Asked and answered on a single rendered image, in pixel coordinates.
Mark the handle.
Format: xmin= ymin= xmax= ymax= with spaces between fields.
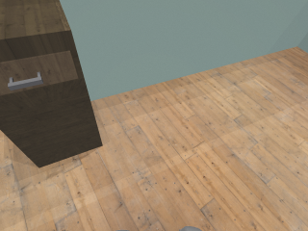
xmin=8 ymin=72 xmax=43 ymax=90

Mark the drawer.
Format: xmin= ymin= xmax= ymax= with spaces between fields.
xmin=0 ymin=50 xmax=78 ymax=96

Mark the cabinet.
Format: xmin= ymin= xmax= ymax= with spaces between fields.
xmin=0 ymin=0 xmax=103 ymax=168

